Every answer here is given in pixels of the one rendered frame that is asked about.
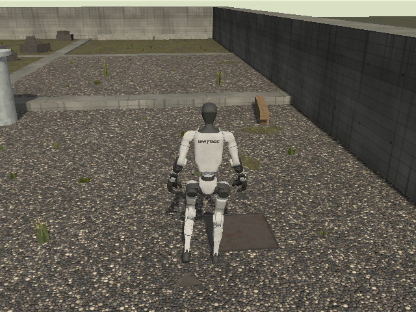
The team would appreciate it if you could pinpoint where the left robot thigh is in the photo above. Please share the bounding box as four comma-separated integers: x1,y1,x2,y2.
185,180,199,219

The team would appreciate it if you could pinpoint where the left robot hand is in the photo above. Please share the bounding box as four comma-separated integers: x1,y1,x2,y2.
167,179,182,194

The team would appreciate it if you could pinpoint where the robot left upper arm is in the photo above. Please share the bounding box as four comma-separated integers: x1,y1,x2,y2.
176,131,196,166

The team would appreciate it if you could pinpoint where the left robot forearm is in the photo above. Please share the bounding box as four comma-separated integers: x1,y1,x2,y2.
169,156,183,182

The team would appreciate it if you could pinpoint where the robot right upper arm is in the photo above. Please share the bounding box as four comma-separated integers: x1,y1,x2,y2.
222,131,241,166

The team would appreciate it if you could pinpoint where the right robot forearm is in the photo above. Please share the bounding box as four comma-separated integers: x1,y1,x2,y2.
234,157,246,181

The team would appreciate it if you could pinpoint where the right robot shin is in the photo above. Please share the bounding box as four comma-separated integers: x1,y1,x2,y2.
213,215,224,256

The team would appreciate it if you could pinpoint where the right robot hand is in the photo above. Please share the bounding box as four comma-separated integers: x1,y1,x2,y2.
232,179,247,192

